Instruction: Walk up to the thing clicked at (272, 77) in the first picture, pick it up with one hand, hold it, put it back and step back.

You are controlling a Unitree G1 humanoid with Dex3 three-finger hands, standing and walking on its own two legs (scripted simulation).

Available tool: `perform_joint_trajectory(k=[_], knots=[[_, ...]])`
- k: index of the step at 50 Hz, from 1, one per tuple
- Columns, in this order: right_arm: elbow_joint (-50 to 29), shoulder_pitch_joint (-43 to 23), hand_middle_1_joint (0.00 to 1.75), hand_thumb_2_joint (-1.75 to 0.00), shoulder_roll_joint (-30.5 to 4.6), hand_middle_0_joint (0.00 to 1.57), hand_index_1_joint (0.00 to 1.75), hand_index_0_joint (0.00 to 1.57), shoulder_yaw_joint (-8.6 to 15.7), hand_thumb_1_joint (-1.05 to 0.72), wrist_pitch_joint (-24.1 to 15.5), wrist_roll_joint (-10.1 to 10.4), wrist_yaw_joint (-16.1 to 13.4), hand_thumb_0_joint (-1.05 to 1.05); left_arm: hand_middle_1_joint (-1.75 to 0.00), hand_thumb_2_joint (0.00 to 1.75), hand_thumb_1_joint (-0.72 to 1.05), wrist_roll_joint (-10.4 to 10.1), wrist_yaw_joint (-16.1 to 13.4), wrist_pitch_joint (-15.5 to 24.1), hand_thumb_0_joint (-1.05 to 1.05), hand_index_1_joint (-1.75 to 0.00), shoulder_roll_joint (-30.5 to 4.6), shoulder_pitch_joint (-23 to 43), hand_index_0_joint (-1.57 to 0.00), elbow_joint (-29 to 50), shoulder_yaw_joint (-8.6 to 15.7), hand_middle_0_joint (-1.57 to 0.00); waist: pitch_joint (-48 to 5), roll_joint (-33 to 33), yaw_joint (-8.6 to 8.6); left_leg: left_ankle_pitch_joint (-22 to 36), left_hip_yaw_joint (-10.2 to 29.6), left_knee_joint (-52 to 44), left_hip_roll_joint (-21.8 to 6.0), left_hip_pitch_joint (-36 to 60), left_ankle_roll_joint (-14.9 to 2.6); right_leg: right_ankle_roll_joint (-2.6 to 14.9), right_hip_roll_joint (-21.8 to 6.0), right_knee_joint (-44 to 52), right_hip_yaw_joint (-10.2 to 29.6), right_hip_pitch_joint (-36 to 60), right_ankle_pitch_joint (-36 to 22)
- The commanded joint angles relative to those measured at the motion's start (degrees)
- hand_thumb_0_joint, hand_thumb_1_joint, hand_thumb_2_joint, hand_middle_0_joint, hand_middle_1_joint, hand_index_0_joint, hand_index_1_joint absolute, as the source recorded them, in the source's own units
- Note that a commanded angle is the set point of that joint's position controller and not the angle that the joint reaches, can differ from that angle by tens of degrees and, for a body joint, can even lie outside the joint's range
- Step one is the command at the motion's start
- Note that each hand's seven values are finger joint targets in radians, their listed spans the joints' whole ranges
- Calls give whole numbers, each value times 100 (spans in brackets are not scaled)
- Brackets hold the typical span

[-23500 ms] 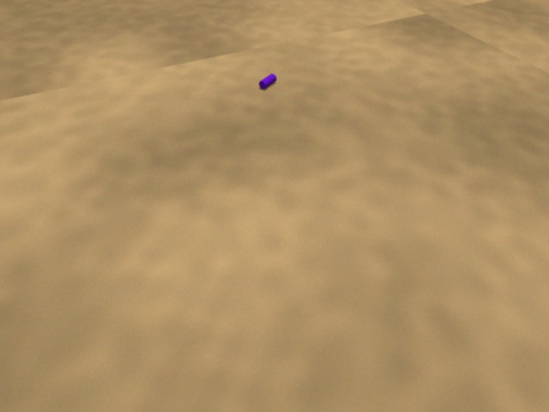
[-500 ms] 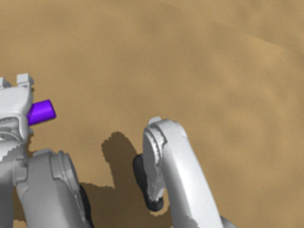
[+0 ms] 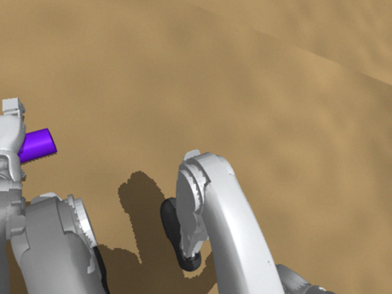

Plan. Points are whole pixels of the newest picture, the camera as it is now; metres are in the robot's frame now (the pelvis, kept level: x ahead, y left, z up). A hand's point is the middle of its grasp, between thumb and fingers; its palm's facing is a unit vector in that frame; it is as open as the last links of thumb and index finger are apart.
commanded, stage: rest palm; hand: left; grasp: from above
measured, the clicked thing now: (18, 149) +0.43 +0.24 -0.28
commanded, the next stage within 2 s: close in 0.58 s
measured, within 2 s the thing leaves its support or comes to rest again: neither
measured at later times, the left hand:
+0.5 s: hand (8, 149) +0.43 +0.25 -0.25, palm faces -0.45 -0.12 -0.89, open 14.1 cm
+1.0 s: hand (9, 144) +0.44 +0.25 -0.25, palm faces -0.44 -0.12 -0.89, open 13.2 cm
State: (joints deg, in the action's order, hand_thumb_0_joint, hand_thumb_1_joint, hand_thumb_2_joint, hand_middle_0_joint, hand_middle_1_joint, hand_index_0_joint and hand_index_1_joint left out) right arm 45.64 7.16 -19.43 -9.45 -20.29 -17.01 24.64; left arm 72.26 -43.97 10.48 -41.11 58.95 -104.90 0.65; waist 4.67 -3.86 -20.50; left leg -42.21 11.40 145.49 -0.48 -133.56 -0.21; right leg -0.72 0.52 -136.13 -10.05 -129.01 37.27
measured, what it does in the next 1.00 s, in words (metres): stands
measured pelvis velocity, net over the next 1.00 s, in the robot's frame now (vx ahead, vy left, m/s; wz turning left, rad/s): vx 0.00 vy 0.00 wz -0.03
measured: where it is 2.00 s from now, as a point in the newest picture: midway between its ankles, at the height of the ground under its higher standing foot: (143, 269)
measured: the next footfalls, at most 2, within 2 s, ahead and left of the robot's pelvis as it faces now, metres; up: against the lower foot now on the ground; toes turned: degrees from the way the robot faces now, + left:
none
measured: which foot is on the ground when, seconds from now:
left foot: down 0.00-1.00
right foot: down 0.00-1.00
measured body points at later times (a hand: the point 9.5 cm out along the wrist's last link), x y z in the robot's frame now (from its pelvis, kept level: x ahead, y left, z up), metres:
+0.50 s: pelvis +0.00 +0.00 +0.00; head +0.26 +0.10 +0.35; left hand +0.45 +0.25 -0.20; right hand +0.04 -0.24 -0.06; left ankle +0.06 +0.12 -0.27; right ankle +0.11 -0.11 -0.27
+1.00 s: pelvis +0.00 +0.00 +0.01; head +0.27 +0.11 +0.35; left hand +0.45 +0.25 -0.20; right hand +0.04 -0.24 -0.05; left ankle +0.06 +0.12 -0.27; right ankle +0.11 -0.11 -0.27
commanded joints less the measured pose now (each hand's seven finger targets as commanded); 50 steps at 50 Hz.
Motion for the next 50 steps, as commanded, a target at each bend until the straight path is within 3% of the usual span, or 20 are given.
perform_joint_trajectory(k=[1, 8, 14, 15, 23, 31, 32, 34, 37, 42, 45, 47, 50], knots=[[-75, 985, 30, -91, -1756, 20, 30, 20, 472, -90, -129, 34, 60, 0, -100, 99, -56, -53, -306, -7, 0, -101, -201, 1290, -5, 556, -94, -6, -3110, 2094, -430, 984, -393, -1585, 23, 2461, 11, 224, 335, 1205, -437, 1805, -1223], [20, 1116, 30, -91, -1828, 20, 30, 20, 405, -91, -214, 59, 94, 0, -102, 100, -56, -198, -332, -151, 0, -103, -402, 1231, -5, 413, -19, -6, -3242, 2101, -443, 1138, -465, -1525, 2, 2394, -19, 202, 412, 1353, -383, 2148, -1394], [-13, 1064, 30, -91, -1845, 20, 30, 20, 323, -91, -270, 106, 88, 0, -103, 101, -55, -352, -172, -116, 0, -104, -442, 1174, -6, 414, -50, -7, -3216, 2087, -429, 1157, -350, -1538, -17, 2468, -13, 196, 389, 1255, -453, 2092, -1401], [-65, 1042, 30, -91, -1840, 20, 30, 20, 290, -91, -286, 113, 90, 0, -103, 100, -55, -370, -133, -84, 0, -104, -420, 1261, -6, 393, -75, -7, -3122, 2086, -489, 1076, -321, -1555, -10, 2466, -8, 198, 370, 1222, -466, 2077, -1363], [-52, 1005, 30, -91, -1881, 20, 30, 20, 225, -91, -257, 107, 36, 0, -104, 103, -55, -329, -190, 94, 0, -105, -559, 1221, -6, 536, -136, -7, -3140, 2147, -464, 1044, -343, -1563, -25, 2454, 0, 212, 418, 1294, -474, 2149, -1315], [-58, 993, 30, -91, -1891, 20, 30, 20, 193, -91, -216, 115, 3, 0, -104, 105, -55, -262, -336, 36, 0, -106, -698, 1249, -6, 557, -90, -8, -3151, 2175, -494, 1261, -281, -1549, -68, 2548, 27, 202, 439, 1280, -487, 2223, -1532], [-82, 1091, 30, -91, -1879, 20, 30, 20, 163, -91, -221, 76, 27, 0, -104, 104, -54, -226, -323, 16, 0, -106, -651, 1306, -6, 476, -71, -8, -3168, 2265, -566, 1406, -254, -1553, -70, 2656, 43, 203, 440, 1217, -536, 2190, -1634], [-100, 928, 30, -91, -1922, 20, 30, 20, 159, -91, -244, 80, 9, 0, -105, 107, -53, -281, -327, -35, 0, -107, -732, 1226, -6, 445, -85, -8, -3045, 2234, -543, 1189, -269, -1572, -72, 2565, 35, 197, 443, 1284, -518, 2190, -1483], [-109, 945, 30, -90, -1903, 20, 30, 20, 158, -90, -223, 103, -15, 0, -102, 100, -42, -290, -285, -103, 0, -103, -772, 1303, -15, 505, -93, -16, -2950, 2156, -545, 968, -313, -1572, -60, 2420, 10, 194, 424, 1354, -473, 2186, -1293], [-159, 1018, 30, -90, -1931, 20, 30, 20, 149, -90, -219, 127, -17, 0, -101, 94, -41, -347, -200, -145, 0, -101, -784, 1382, -15, 496, -95, -16, -3071, 2277, -596, 1078, -253, -1636, -87, 2557, 29, 196, 443, 1318, -506, 2213, -1411], [-196, 985, 30, -90, -1896, 20, 30, 20, 131, -90, -247, 134, -5, 0, -97, 92, -37, -386, -127, -157, 0, -97, -618, 1339, -19, 496, -191, -19, -2964, 2200, -618, 1067, -247, -1568, -70, 2515, 19, 180, 409, 1297, -525, 2121, -1419], [-167, 1083, 30, -90, -1982, 20, 30, 20, 143, -90, -223, 164, -39, 0, -98, 93, -35, -389, -144, -129, 0, -98, -860, 1379, -20, 570, -62, -20, -3108, 2352, -536, 1172, -222, -1672, -91, 2626, 44, 205, 432, 1291, -534, 2178, -1460], [-207, 1046, 30, -90, -1950, 20, 30, 20, 98, -90, -196, 141, -36, 0, -97, 90, -35, -356, -148, -114, 0, -97, -775, 1325, -20, 503, -111, -20, -3109, 2287, -558, 1194, -221, -1656, -87, 2589, 40, 206, 453, 1275, -556, 2215, -1507]])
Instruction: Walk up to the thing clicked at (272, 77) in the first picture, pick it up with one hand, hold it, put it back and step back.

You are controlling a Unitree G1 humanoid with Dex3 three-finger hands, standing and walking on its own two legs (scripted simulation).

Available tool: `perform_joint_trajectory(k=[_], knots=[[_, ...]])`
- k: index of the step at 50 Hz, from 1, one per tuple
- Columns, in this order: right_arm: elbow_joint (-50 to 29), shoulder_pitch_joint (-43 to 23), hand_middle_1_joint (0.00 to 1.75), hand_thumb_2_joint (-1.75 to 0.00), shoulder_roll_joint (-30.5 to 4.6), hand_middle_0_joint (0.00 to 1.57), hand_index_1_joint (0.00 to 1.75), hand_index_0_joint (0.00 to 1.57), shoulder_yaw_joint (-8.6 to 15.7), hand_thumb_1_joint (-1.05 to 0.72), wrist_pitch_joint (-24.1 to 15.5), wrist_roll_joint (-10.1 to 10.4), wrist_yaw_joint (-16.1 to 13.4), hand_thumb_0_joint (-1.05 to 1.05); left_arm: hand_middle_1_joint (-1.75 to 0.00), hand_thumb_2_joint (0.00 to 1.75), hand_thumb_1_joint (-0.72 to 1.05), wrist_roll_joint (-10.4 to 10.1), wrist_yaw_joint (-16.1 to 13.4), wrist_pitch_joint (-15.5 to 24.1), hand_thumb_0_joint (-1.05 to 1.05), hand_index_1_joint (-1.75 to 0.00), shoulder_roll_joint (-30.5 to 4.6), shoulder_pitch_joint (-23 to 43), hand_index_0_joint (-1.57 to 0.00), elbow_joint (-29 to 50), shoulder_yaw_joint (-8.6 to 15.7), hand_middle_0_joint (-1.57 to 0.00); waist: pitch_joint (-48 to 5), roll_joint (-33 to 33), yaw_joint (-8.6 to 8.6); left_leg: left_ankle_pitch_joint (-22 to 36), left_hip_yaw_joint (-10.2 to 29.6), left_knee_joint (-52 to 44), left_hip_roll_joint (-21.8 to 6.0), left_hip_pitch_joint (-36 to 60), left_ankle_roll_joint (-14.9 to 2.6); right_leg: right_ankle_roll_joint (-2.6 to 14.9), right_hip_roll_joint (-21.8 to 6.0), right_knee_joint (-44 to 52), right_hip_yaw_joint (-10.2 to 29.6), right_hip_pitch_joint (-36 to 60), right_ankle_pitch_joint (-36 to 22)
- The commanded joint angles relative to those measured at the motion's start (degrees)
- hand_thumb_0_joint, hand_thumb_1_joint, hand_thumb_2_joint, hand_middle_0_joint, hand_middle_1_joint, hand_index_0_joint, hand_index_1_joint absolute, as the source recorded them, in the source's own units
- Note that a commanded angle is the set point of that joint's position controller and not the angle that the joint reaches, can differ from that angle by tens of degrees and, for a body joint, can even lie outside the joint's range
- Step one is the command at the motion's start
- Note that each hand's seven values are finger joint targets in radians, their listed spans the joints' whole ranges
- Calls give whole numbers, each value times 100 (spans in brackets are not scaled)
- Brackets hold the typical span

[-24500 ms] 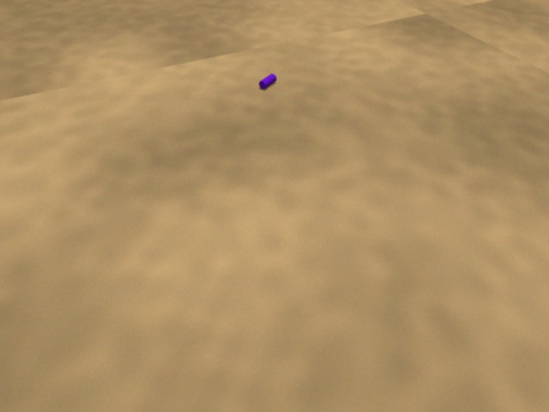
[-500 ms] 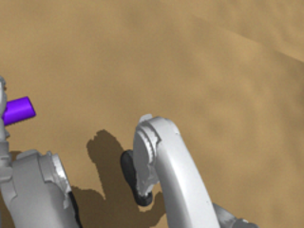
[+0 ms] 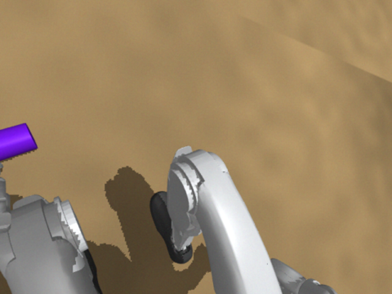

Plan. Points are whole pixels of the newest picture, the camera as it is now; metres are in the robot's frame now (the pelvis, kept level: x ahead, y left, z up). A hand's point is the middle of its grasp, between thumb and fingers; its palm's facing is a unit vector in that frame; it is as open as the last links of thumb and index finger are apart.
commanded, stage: close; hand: left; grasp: from above
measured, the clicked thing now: out of the picture +0.42 +0.25 -0.28
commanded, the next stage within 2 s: settle in 1.50 s
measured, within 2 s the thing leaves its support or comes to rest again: leaves its support in 1.92 s
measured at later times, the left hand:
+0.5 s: hand out of the picture +0.42 +0.26 -0.25, palm faces -0.44 -0.13 -0.89, open 11.6 cm
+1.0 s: hand out of the picture +0.42 +0.26 -0.26, palm faces -0.44 -0.14 -0.88, open 10.2 cm
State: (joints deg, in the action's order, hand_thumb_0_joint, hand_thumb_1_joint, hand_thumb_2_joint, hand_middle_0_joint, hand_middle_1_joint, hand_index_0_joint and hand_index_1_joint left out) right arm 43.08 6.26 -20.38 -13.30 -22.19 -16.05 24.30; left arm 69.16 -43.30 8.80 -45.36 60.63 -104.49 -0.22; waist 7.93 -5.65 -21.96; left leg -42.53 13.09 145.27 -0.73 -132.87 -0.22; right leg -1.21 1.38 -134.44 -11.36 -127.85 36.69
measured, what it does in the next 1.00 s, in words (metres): stands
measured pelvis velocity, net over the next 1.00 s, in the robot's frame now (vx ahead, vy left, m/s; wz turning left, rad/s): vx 0.00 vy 0.00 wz -0.01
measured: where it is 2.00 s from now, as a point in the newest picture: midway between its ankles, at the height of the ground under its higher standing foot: (135, 264)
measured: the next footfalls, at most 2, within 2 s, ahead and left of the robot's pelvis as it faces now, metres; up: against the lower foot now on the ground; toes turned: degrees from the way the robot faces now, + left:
none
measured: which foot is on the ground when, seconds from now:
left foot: down 0.00-1.00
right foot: down 0.00-1.00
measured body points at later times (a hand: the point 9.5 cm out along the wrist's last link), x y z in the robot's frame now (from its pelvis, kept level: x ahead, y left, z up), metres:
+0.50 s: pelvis +0.00 +0.00 +0.00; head +0.26 +0.12 +0.35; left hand +0.44 +0.27 -0.20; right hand +0.04 -0.24 -0.05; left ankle +0.06 +0.12 -0.28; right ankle +0.12 -0.11 -0.28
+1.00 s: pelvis +0.00 +0.00 +0.00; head +0.27 +0.12 +0.34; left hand +0.44 +0.27 -0.21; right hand +0.05 -0.24 -0.05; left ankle +0.06 +0.12 -0.28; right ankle +0.12 -0.11 -0.28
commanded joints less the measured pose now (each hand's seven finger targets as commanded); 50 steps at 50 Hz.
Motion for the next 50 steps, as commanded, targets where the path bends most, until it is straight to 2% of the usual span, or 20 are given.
perform_joint_trajectory(k=[1, 3, 6, 7, 14, 17, 21, 22, 24, 27, 30, 34, 35, 37, 38, 39, 41, 44, 46, 50], knots=[[32, 1186, 30, -90, -1856, 20, 30, 20, 469, -90, 8, 54, 3, 0, -96, 88, -33, -26, -226, 65, 0, -95, -428, 1146, -22, 503, 17, -21, -3486, 2552, -393, 1361, -408, -1612, -62, 2567, 47, 253, 366, 1090, -418, 2158, -1550], [-16, 1114, 30, -90, -1818, 20, 30, 20, 414, -90, 0, 12, 7, 0, -95, 89, -30, -40, -217, 64, 0, -95, -338, 1130, -24, 419, -47, -23, -3406, 2407, -483, 1389, -469, -1506, -64, 2521, 22, 221, 401, 1139, -409, 2241, -1642], [11, 1162, 30, -90, -1854, 20, 30, 20, 427, -90, 9, 28, -23, 0, -95, 88, -27, -73, -281, 75, 0, -94, -477, 990, -26, 431, 92, -25, -3403, 2409, -383, 1416, -465, -1547, -65, 2505, 28, 233, 390, 1183, -409, 2255, -1594], [-27, 1135, 30, -90, -1807, 20, 30, 20, 389, -90, 1, 5, -16, 0, -95, 91, -25, -51, -252, 80, 0, -95, -413, 1027, -27, 390, 19, -27, -3368, 2410, -451, 1376, -479, -1512, -60, 2525, 29, 226, 401, 1159, -410, 2278, -1603], [-35, 1149, 30, -90, -1796, 20, 30, 20, 405, -90, 34, 20, -76, 0, -93, 86, -17, -117, -237, 141, 0, -92, -368, 891, -34, 402, -24, -33, -3351, 2293, -412, 1110, -473, -1581, -69, 2379, 8, 229, 434, 1271, -388, 2313, -1362], [-62, 1106, 30, -90, -1815, 20, 30, 20, 421, -90, 38, 25, -84, 0, -91, 84, -15, -109, -230, 155, 0, -90, -283, 1019, -35, 441, -108, -34, -3194, 2274, -480, 939, -435, -1609, -56, 2285, 7, 240, 404, 1257, -405, 2116, -1209], [-115, 1065, 30, -90, -1857, 20, 30, 20, 436, -90, 37, 38, -103, 0, -88, 82, -15, -51, -207, 154, 0, -87, -406, 1046, -36, 492, -73, -35, -3102, 2235, -465, 821, -378, -1675, -66, 2337, 23, 240, 383, 1242, -429, 1975, -1096], [-66, 1090, 30, -90, -1849, 20, 30, 20, 448, -90, 44, 51, -103, 0, -87, 81, -14, -28, -229, 160, 0, -87, -412, 1055, -36, 541, -43, -36, -3140, 2374, -421, 934, -367, -1703, -74, 2434, 46, 246, 372, 1197, -430, 1949, -1174], [-112, 1090, 30, -90, -1820, 20, 30, 20, 416, -90, 23, -7, -67, 0, -88, 82, -12, 4, -231, 155, 0, -87, -269, 1071, -37, 529, -93, -36, -3231, 2419, -483, 1090, -342, -1708, -73, 2573, 67, 245, 375, 1147, -475, 1993, -1319], [-85, 968, 30, -90, -1854, 20, 30, 20, 457, -90, 2, 25, -90, 0, -88, 84, -11, -2, -287, 126, 0, -88, -296, 1082, -39, 572, -127, -38, -3127, 2471, -448, 934, -361, -1723, -70, 2514, 75, 254, 358, 1175, -441, 1920, -1207], [-76, 977, 30, -90, -1839, 20, 30, 20, 462, -90, -16, -3, -71, 0, -86, 84, -7, 6, -309, 106, 0, -86, -203, 1145, -42, 663, -225, -42, -3153, 2506, -524, 975, -360, -1696, -71, 2556, 79, 252, 354, 1189, -444, 1949, -1257], [-48, 1035, 30, -90, -1901, 20, 30, 20, 464, -90, -50, 22, -51, 0, -86, 82, -3, -37, -336, 60, 0, -86, -354, 1139, -44, 650, -114, -43, -3167, 2480, -489, 1145, -367, -1669, -77, 2566, 77, 241, 342, 1173, -439, 1959, -1372], [-53, 1101, 30, -90, -1893, 20, 30, 20, 457, -90, -29, -6, -47, 0, -85, 81, -3, -11, -339, 39, 0, -85, -320, 1115, -44, 554, -117, -44, -3272, 2463, -546, 1233, -412, -1628, -78, 2601, 66, 233, 388, 1232, -424, 2143, -1479], [-85, 1032, 30, -90, -1882, 20, 30, 20, 413, -90, -74, -8, -37, 0, -85, 77, -2, -85, -294, 27, 0, -84, -308, 1136, -45, 541, -148, -44, -3100, 2338, -564, 1050, -413, -1616, -52, 2478, 54, 218, 345, 1245, -427, 2081, -1335], [-35, 1116, 30, -90, -1903, 20, 30, 20, 443, -90, -46, 20, -56, 0, -85, 78, -3, -100, -322, 23, 0, -84, -462, 1089, -44, 546, -40, -43, -3236, 2361, -482, 1104, -438, -1646, -68, 2464, 46, 231, 393, 1297, -403, 2168, -1344], [-60, 1038, 30, -90, -1868, 20, 30, 20, 431, -90, -70, 31, -45, 0, -83, 78, -2, -112, -289, 18, 0, -82, -400, 1121, -46, 616, -101, -45, -3200, 2403, -470, 1138, -408, -1609, -66, 2502, 56, 230, 336, 1227, -408, 2079, -1364], [-43, 1052, 30, -90, -1845, 20, 30, 20, 418, -90, -80, 22, -36, 0, -83, 77, 0, -133, -203, 19, 0, -83, -253, 1106, -47, 529, -180, -46, -3171, 2464, -527, 1151, -383, -1633, -70, 2579, 72, 224, 339, 1178, -442, 2078, -1416], [-79, 1141, 30, -90, -1889, 20, 30, 20, 394, -90, -54, 39, -59, 0, -83, 75, 4, -169, -185, 37, 0, -82, -406, 1051, -50, 499, -113, -49, -3324, 2472, -497, 1194, -430, -1652, -67, 2566, 55, 234, 395, 1249, -419, 2289, -1460], [-71, 1115, 30, -90, -1834, 20, 30, 20, 381, -90, -46, 30, -48, 0, -82, 73, 4, -172, -178, 56, 0, -80, -273, 991, -50, 501, -164, -49, -3317, 2403, -477, 1234, -430, -1600, -61, 2517, 44, 224, 385, 1250, -432, 2244, -1489], [-94, 1094, 30, -90, -1835, 20, 30, 20, 326, -90, -41, 23, -44, 0, -82, 71, 9, -192, -153, 122, 0, -80, -339, 990, -53, 539, -130, -51, -3336, 2441, -473, 1425, -416, -1563, -65, 2608, 51, 213, 388, 1191, -460, 2280, -1662]])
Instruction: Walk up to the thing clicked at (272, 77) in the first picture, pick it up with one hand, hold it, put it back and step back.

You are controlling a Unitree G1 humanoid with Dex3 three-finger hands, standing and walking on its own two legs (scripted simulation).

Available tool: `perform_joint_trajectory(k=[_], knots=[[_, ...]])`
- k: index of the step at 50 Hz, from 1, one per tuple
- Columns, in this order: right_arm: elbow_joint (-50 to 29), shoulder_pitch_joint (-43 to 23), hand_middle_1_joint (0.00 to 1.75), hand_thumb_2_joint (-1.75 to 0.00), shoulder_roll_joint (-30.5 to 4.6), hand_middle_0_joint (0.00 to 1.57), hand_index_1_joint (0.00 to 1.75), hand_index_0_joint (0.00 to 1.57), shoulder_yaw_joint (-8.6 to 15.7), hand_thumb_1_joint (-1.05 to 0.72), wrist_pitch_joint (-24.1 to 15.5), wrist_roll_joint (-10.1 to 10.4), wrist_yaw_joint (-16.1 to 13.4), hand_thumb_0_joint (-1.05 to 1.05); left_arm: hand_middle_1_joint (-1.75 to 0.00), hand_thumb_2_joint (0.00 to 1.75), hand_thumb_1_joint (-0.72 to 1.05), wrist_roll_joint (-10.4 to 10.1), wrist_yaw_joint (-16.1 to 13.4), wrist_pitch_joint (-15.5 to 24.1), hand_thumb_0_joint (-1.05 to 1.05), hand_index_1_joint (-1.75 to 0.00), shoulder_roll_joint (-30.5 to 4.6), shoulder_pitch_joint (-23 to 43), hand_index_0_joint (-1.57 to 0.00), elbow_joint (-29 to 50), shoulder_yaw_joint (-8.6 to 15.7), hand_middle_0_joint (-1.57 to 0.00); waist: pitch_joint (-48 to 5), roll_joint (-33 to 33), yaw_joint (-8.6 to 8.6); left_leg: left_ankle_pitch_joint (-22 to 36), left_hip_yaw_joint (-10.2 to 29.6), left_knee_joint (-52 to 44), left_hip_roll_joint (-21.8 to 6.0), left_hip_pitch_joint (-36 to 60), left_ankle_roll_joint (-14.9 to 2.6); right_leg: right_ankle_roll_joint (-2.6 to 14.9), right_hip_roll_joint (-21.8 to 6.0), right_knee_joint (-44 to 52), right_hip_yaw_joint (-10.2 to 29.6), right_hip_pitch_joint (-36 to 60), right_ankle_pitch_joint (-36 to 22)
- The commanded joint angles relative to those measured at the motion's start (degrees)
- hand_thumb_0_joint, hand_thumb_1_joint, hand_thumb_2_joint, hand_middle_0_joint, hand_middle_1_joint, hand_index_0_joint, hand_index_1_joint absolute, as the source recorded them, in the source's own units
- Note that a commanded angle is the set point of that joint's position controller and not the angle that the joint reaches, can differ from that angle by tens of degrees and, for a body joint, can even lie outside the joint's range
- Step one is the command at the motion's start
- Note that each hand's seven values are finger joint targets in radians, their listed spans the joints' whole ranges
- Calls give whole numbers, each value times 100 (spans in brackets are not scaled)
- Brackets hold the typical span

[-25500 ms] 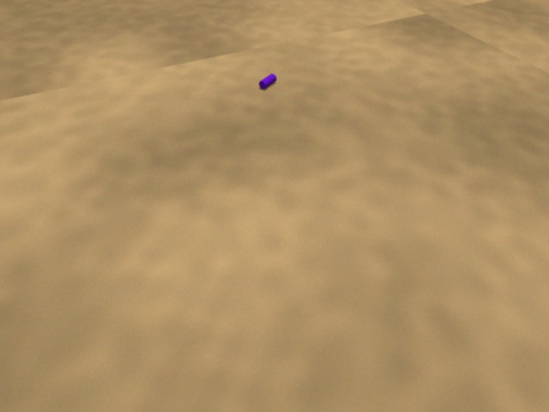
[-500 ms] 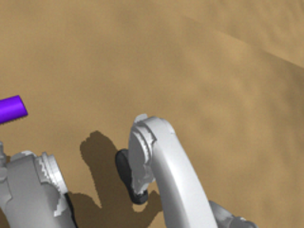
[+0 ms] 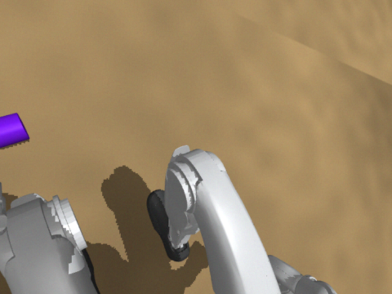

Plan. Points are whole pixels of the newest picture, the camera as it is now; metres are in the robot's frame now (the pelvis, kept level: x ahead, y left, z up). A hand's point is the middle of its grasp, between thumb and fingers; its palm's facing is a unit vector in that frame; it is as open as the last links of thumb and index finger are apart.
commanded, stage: close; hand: left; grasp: from above
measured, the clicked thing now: out of the picture +0.44 +0.26 -0.29
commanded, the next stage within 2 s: settle in 0.50 s
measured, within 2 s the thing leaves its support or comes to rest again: leaves its support in 0.92 s
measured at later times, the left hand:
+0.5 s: hand out of the picture +0.42 +0.27 -0.26, palm faces -0.43 -0.14 -0.89, open 9.4 cm
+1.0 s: hand out of the picture +0.42 +0.27 -0.24, palm faces -0.39 -0.14 -0.91, open 9.3 cm
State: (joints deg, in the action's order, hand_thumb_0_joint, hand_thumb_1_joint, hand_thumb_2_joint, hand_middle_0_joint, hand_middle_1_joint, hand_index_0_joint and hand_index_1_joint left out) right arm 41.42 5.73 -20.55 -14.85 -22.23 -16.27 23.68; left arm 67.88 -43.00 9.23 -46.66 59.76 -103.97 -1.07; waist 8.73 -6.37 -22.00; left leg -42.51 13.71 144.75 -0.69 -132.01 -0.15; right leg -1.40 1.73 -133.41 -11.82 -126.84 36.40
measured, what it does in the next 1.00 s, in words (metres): stands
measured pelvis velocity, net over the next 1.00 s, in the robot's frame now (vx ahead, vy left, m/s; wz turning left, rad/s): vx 0.00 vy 0.00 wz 0.02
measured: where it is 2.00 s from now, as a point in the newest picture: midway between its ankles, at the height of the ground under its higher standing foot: (132, 262)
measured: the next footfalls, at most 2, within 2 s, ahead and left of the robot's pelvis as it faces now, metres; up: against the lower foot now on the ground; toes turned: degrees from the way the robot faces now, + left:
none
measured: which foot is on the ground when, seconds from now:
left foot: down 0.00-1.00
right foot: down 0.00-1.00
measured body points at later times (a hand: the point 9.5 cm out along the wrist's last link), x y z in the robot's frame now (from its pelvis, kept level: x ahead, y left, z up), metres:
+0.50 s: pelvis +0.00 +0.00 +0.00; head +0.26 +0.12 +0.34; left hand +0.44 +0.27 -0.21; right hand +0.06 -0.24 -0.06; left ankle +0.06 +0.12 -0.28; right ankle +0.12 -0.11 -0.28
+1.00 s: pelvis +0.00 +0.00 +0.00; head +0.26 +0.12 +0.36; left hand +0.43 +0.28 -0.19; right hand +0.05 -0.24 -0.07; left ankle +0.06 +0.12 -0.28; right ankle +0.12 -0.11 -0.28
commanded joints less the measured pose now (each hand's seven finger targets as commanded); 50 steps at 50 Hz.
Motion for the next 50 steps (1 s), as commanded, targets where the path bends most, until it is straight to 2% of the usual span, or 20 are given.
perform_joint_trajectory(k=[1, 2, 5, 8, 14, 15, 20, 23, 30, 31, 32, 38, 40, 43, 45, 46, 47, 48, 49, 50], knots=[[83, 1077, 30, -90, -1839, 20, 30, 20, 493, -90, -38, 44, 5, 0, -82, 72, 10, -78, -176, 83, 0, -80, -180, 939, -54, 480, -65, -52, -3377, 2531, -438, 1376, -471, -1552, -81, 2544, 59, 245, 365, 1088, -415, 2162, -1575], [84, 1198, 30, -90, -1874, 20, 30, 20, 495, -90, -16, 51, -1, 0, -82, 73, 11, -38, -209, 100, 0, -80, -254, 951, -55, 433, 12, -53, -3448, 2619, -430, 1451, -442, -1610, -82, 2604, 72, 258, 374, 1072, -437, 2194, -1617], [60, 1109, 30, -90, -1853, 20, 30, 20, 524, -90, 12, 40, -14, 0, -80, 69, 14, 1, -240, 141, 0, -78, -110, 965, -56, 460, -100, -54, -3302, 2577, -461, 1146, -417, -1683, -84, 2500, 72, 276, 377, 1106, -449, 2052, -1369], [36, 1051, 30, -90, -1854, 20, 30, 20, 543, -90, 14, 39, -36, 0, -78, 68, 16, -12, -268, 130, 0, -76, -237, 963, -59, 528, -61, -57, -3184, 2417, -444, 893, -469, -1630, -73, 2310, 43, 265, 355, 1175, -395, 2021, -1148], [82, 1119, 30, -90, -1844, 20, 30, 20, 575, -90, 15, 60, -47, 0, -74, 66, 19, 17, -366, 102, 0, -72, -265, 859, -61, 526, 31, -60, -3352, 2451, -369, 1173, -459, -1637, -79, 2439, 57, 261, 370, 1161, -398, 2080, -1370], [66, 1067, 30, -90, -1812, 20, 30, 20, 560, -90, -4, 50, -30, 0, -74, 67, 21, 28, -328, 92, 0, -72, -194, 926, -63, 521, -48, -61, -3230, 2449, -439, 1106, -449, -1608, -80, 2418, 63, 254, 342, 1111, -409, 1988, -1335], [90, 1112, 30, -90, -1832, 20, 30, 20, 557, -90, 19, 41, -56, 0, -72, 66, 23, 20, -303, 72, 0, -71, -335, 932, -65, 491, 40, -64, -3262, 2381, -404, 1100, -518, -1562, -66, 2338, 26, 239, 358, 1224, -369, 2060, -1308], [68, 1169, 30, -90, -1815, 20, 30, 20, 539, -90, 30, 38, -53, 0, -71, 66, 28, 9, -257, 57, 0, -70, -257, 943, -68, 445, 19, -67, -3322, 2434, -454, 1177, -500, -1600, -70, 2435, 39, 248, 370, 1171, -379, 2124, -1396], [47, 1076, 30, -90, -1828, 20, 30, 20, 592, -90, 56, 58, -95, 0, -69, 66, 34, -23, -232, 61, 0, -68, -141, 836, -73, 467, -46, -73, -3256, 2440, -392, 1008, -444, -1677, -78, 2436, 57, 265, 356, 1143, -406, 1963, -1247], [63, 1078, 30, -91, -1815, 20, 30, 20, 591, -92, 27, 45, -67, 0, -77, 64, 31, -16, -208, 78, 0, -74, -32, 944, -75, 480, -106, -72, -3202, 2501, -449, 1013, -420, -1675, -66, 2453, 64, 266, 326, 1092, -429, 1861, -1241], [86, 1133, 30, -91, -1847, 20, 30, 20, 598, -92, 53, 47, -84, 0, -80, 68, 35, -34, -232, 73, 0, -77, -150, 849, -77, 472, -6, -74, -3340, 2558, -380, 1091, -439, -1749, -71, 2522, 74, 276, 359, 1127, -410, 2010, -1307], [100, 1178, 30, -91, -1763, 20, 30, 20, 645, -92, 26, 108, -42, 0, -81, 75, 47, -54, -107, 15, 0, -79, -137, 982, -87, 764, -35, -84, -3567, 2728, -294, 1230, -505, -1689, -55, 2652, 78, 269, 333, 1095, -358, 2006, -1450], [167, 1267, 30, -91, -1772, 20, 30, 20, 705, -92, 55, 126, -59, 0, -82, 73, 47, -58, -144, 10, 0, -79, -235, 890, -86, 951, 119, -83, -3847, 2926, -170, 1360, -524, -1775, -49, 2795, 95, 291, 337, 1099, -340, 2143, -1537], [180, 1247, 30, -91, -1646, 20, 30, 20, 756, -92, 41, 136, -6, 0, -82, 75, 51, -42, -92, -1, 0, -80, -162, 1099, -89, 1325, 84, -87, -3974, 2979, -170, 1363, -590, -1702, -43, 2821, 82, 298, 313, 1077, -303, 2108, -1568], [278, 1301, 30, -91, -1582, 20, 30, 20, 848, -92, 65, 180, -13, 0, -83, 77, 53, -75, -84, -4, 0, -81, -171, 1140, -92, 1670, 148, -89, -4222, 3160, -94, 1419, -664, -1721, -44, 2957, 82, 310, 320, 1114, -236, 2158, -1608], [328, 1348, 30, -91, -1607, 20, 30, 20, 936, -92, 83, 206, -14, 0, -83, 78, 54, -110, -98, 9, 0, -80, -226, 1261, -92, 2209, 248, -89, -4575, 3360, 7, 1571, -688, -1757, -48, 3148, 92, 320, 308, 1135, -224, 2170, -1713], [315, 1314, 30, -91, -1667, 20, 30, 20, 1057, -92, 128, 258, -37, 0, -83, 78, 54, -128, -114, -44, 0, -81, -317, 1239, -92, 2256, 353, -89, -4731, 3416, 60, 1560, -717, -1799, -56, 3279, 106, 335, 302, 1143, -180, 2216, -1711], [356, 1327, 30, -91, -1624, 20, 30, 20, 1133, -92, 168, 310, -26, 0, -82, 77, 53, -120, -84, -86, 0, -80, -211, 1092, -91, 2500, 371, -89, -4865, 3574, 176, 1659, -743, -1836, -50, 3336, 128, 352, 261, 1084, -168, 2077, -1734], [389, 1325, 30, -91, -1555, 20, 30, 20, 1184, -92, 221, 359, -23, 0, -81, 76, 51, -161, -31, -168, 0, -79, 124, 929, -90, 2209, 257, -88, -4726, 3394, 93, 1639, -759, -1816, -60, 3206, 100, 348, 276, 1093, -164, 1984, -1747], [400, 1249, 30, -91, -1541, 20, 30, 20, 1188, -92, 273, 392, -25, 0, -80, 75, 52, -169, 46, -234, 0, -78, 257, 990, -90, 2004, 135, -87, -4391, 3126, 18, 1360, -766, -1858, -49, 2928, 58, 349, 298, 1159, -150, 1777, -1493]])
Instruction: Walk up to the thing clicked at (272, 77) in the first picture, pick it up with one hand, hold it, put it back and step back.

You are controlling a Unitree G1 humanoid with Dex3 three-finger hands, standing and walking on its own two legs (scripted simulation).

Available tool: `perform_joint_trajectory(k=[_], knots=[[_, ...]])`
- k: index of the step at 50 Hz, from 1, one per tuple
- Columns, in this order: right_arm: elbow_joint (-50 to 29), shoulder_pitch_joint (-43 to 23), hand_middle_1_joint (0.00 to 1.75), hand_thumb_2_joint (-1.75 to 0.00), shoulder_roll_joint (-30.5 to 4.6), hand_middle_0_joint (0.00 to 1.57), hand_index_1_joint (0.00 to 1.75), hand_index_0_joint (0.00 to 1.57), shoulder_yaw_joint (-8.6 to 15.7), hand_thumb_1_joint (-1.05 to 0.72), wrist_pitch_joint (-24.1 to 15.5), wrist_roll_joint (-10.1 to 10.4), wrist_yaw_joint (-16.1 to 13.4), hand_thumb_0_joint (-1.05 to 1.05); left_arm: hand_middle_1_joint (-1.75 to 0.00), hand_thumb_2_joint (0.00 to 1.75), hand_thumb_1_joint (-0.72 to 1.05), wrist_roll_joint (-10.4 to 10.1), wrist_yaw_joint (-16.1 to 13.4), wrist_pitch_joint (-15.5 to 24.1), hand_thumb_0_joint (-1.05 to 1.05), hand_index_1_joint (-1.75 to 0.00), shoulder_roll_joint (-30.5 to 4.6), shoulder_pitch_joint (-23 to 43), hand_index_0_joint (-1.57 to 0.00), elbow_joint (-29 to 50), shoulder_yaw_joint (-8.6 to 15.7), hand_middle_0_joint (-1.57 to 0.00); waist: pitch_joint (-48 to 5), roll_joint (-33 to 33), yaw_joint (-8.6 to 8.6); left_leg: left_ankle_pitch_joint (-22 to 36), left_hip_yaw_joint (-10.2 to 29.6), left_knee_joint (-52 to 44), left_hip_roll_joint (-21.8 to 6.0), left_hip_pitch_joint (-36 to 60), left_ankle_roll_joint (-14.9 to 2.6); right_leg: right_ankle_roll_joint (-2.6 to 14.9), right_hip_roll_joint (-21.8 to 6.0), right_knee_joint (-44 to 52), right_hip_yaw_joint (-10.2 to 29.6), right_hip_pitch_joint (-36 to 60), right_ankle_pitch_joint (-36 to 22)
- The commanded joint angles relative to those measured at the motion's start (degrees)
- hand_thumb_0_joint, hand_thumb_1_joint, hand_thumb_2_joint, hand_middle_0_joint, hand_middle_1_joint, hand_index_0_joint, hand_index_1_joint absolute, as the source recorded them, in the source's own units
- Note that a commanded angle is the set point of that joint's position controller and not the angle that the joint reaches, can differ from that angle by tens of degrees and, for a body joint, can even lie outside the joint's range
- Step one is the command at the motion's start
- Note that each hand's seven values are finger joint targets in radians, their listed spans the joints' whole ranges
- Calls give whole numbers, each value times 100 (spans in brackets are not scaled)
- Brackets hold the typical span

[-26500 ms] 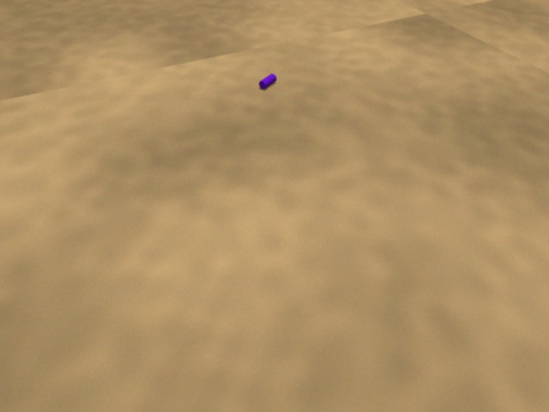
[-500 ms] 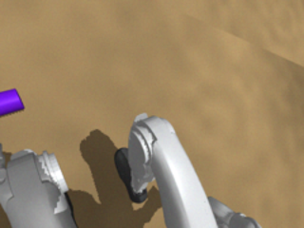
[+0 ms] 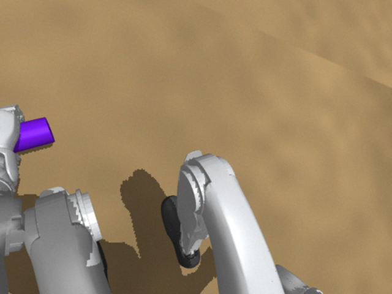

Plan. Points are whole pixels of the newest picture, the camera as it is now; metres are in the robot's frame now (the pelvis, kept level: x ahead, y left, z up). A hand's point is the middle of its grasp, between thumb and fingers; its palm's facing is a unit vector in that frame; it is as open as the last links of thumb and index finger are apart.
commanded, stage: settle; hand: left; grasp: from above
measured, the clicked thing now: (15, 138) +0.44 +0.26 -0.27
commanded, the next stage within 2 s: lift in 0.46 s
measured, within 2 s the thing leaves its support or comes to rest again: neither
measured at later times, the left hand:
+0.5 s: hand out of the picture +0.41 +0.26 -0.15, palm faces -0.44 -0.11 -0.89, open 9.2 cm
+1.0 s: hand out of the picture +0.37 +0.28 -0.06, palm faces -0.45 -0.12 -0.89, open 9.0 cm
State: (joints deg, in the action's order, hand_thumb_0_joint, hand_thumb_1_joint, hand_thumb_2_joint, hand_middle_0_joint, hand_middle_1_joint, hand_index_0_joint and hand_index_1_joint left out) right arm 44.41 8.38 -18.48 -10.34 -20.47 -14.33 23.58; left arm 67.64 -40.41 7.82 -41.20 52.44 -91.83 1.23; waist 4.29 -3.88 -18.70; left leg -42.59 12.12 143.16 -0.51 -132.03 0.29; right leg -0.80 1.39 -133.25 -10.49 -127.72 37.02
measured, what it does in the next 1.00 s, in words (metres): rises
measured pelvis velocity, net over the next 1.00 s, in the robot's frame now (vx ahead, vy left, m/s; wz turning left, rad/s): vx -0.01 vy -0.01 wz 0.14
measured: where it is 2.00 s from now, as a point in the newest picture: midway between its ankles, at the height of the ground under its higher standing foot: (143, 266)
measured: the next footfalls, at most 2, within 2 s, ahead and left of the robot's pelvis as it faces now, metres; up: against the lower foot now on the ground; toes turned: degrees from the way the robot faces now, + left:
none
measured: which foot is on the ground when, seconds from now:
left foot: down 0.00-1.00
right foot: down 0.00-1.00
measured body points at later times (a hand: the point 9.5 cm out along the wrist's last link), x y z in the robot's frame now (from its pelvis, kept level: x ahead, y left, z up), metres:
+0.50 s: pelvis +0.00 -0.01 +0.02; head +0.21 +0.06 +0.41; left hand +0.42 +0.27 -0.10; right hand +0.09 -0.28 -0.09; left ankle +0.06 +0.12 -0.29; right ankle +0.11 -0.11 -0.29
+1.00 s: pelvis -0.01 -0.01 +0.08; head +0.18 +0.05 +0.49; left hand +0.39 +0.28 -0.01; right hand +0.10 -0.27 -0.04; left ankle +0.06 +0.12 -0.29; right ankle +0.11 -0.11 -0.29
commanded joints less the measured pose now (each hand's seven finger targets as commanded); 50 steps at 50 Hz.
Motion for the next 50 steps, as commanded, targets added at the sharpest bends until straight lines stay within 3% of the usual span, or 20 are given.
perform_joint_trajectory(k=[1, 2, 3, 4, 6, 8, 9, 10, 11, 13, 14, 16, 18, 28, 30, 35, 37, 41, 43, 50], knots=[[104, 1145, 30, -91, -1790, 20, 30, 20, 805, -92, 150, 223, -42, 0, -78, 76, 49, -130, -166, -108, 0, -76, -492, 1869, -88, 1030, 43, -87, -3990, 2831, -296, 1370, -602, -1745, -49, 2826, -19, 297, 307, 1200, -266, 1871, -1532], [102, 1226, 30, -91, -1773, 20, 30, 20, 867, -92, 206, 259, -68, 0, -77, 75, 49, -102, -118, -147, 0, -75, -726, 1954, -88, 1459, 217, -87, -4417, 2997, -79, 1576, -575, -1815, -45, 3105, 8, 326, 250, 1119, -259, 1875, -1650], [117, 1192, 30, -91, -1708, 20, 30, 20, 953, -92, 268, 324, -88, 0, -75, 76, 48, -98, -68, -215, 0, -74, -670, 1838, -88, 1715, 276, -88, -4881, 3257, 107, 1823, -572, -1881, -52, 3490, 54, 356, 220, 1014, -247, 1882, -1796], [126, 1045, 30, -91, -1630, 20, 30, 20, 1001, -92, 316, 386, -85, 0, -74, 75, 48, -155, 0, -267, 0, -74, -257, 1714, -89, 1566, 79, -88, -4825, 3203, 92, 1724, -563, -1929, -62, 3491, 58, 362, 213, 974, -237, 1726, -1715], [134, 1054, 30, -91, -1620, 20, 30, 20, 1032, -92, 425, 458, -140, 0, -72, 72, 50, -166, 160, -364, 0, -72, 64, 1591, -90, 1113, -108, -89, -4250, 2647, -52, 1356, -651, -1998, -21, 2939, -37, 336, 266, 1192, -172, 1680, -1471], [98, 1124, 30, -91, -1550, 20, 30, 20, 1096, -92, 574, 493, -270, 0, -71, 75, 49, -143, 313, -431, 0, -71, -226, 1509, -91, 1105, 40, -91, -4200, 2179, 114, 1097, -818, -1973, 43, 2353, -153, 324, 271, 1415, 50, 1981, -1145], [99, 1176, 30, -91, -1519, 20, 30, 20, 1128, -92, 649, 507, -322, 0, -72, 75, 50, -127, 403, -450, 0, -72, -431, 1551, -92, 1439, 182, -92, -4520, 2151, 278, 1242, -888, -1976, 59, 2414, -180, 308, 254, 1474, 134, 2237, -1228], [97, 1107, 30, -91, -1435, 20, 30, 20, 1157, -92, 716, 556, -371, 0, -72, 76, 51, -181, 483, -464, 0, -72, -333, 1707, -92, 1594, 125, -93, -4793, 2214, 378, 1258, -923, -1969, 61, 2479, -183, 318, 237, 1486, 229, 2310, -1184], [83, 1093, 30, -91, -1424, 20, 30, 20, 1185, -92, 764, 591, -410, 0, -70, 76, 51, -172, 548, -468, 0, -71, -260, 1789, -92, 1715, 107, -93, -4947, 2243, 374, 1339, -935, -1954, 77, 2585, -185, 319, 206, 1460, 230, 2266, -1249], [73, 1035, 30, -91, -1355, 20, 30, 20, 1234, -92, 859, 629, -526, 0, -65, 70, 51, -171, 711, -481, 0, -66, 115, 1538, -93, 1242, -126, -93, -4410, 1704, 236, 1042, -919, -1949, 91, 2230, -221, 310, 234, 1570, 299, 2103, -901], [61, 1095, 30, -91, -1379, 20, 30, 20, 1274, -91, 888, 623, -577, 0, -64, 69, 51, -111, 798, -441, 0, -65, 61, 1571, -93, 1308, -92, -93, -4290, 1578, 185, 984, -965, -1932, 122, 2084, -248, 285, 231, 1645, 334, 2129, -816], [106, 1107, 30, -91, -1337, 20, 30, 20, 1308, -91, 951, 634, -715, 0, -62, 68, 53, -119, 896, -357, 0, -63, -216, 1949, -94, 1680, 54, -94, -4617, 1674, 338, 924, -957, -2041, 147, 2279, -228, 314, 167, 1643, 368, 2139, -663], [51, 1084, 30, -91, -1282, 20, 30, 20, 1329, -91, 996, 649, -795, 0, -64, 69, 51, -83, 1017, -339, 0, -65, 12, 1834, -92, 1622, -103, -92, -4546, 1572, 348, 959, -990, -2095, 144, 2444, -219, 321, 155, 1702, 378, 2137, -688], [13, 1198, 30, -90, -1130, 20, 30, 20, 1407, -90, 1263, 698, -1258, 0, -60, 76, 58, 1, 1110, -200, 0, -62, -40, 2068, -98, 1978, -91, -100, -5007, 1537, 517, 1192, -1188, -2246, 169, 2732, -226, 315, 84, 1892, 494, 2482, -981], [-2, 1213, 30, -90, -1116, 20, 30, 20, 1432, -90, 1288, 708, -1325, 0, -55, 66, 65, -25, 1141, -207, 0, -55, 119, 2027, -103, 1991, -158, -102, -5002, 1604, 514, 1117, -1190, -2332, 174, 2842, -217, 329, 62, 1949, 476, 2432, -902], [-91, 1230, 30, -90, -1140, 20, 30, 20, 1528, -90, 1393, 846, -1454, 0, -54, 69, 64, -256, 1339, -367, 0, -54, -54, 1777, -102, 2543, -49, -103, -5436, 1755, 755, 1240, -1177, -2662, 167, 3309, -193, 360, 30, 2048, 421, 2614, -1051], [-133, 1266, 30, -90, -1130, 20, 30, 20, 1543, -90, 1436, 880, -1490, 0, -53, 70, 65, -282, 1491, -432, 0, -54, 63, 1667, -103, 2617, -120, -103, -5350, 1721, 687, 1305, -1194, -2727, 173, 3299, -209, 346, 25, 2133, 438, 2698, -1159], [-271, 1213, 30, -90, -1082, 20, 30, 20, 1600, -90, 1572, 1033, -1612, 0, -49, 67, 66, -358, 1794, -455, 0, -50, 40, 1275, -104, 3214, -126, -105, -5396, 1758, 889, 1233, -1104, -3091, 187, 3544, -181, 382, 20, 2252, 431, 2764, -1065], [-367, 1190, 30, -90, -1094, 20, 30, 20, 1642, -90, 1633, 1093, -1679, 0, -48, 67, 68, -384, 1900, -477, 0, -50, 33, 975, -105, 3406, -69, -106, -5258, 1637, 930, 1184, -1090, -3208, 198, 3571, -194, 374, 13, 2397, 455, 2816, -1017], [-658, 1099, 30, -90, -952, 20, 30, 20, 1682, -90, 1773, 1248, -1917, 0, -47, 64, 67, -565, 2231, -527, 0, -48, 193, 592, -105, 4356, -291, -105, -5202, 1479, 967, 957, -1048, -3792, 196, 4053, -193, 370, 30, 2965, 542, 3248, -765]])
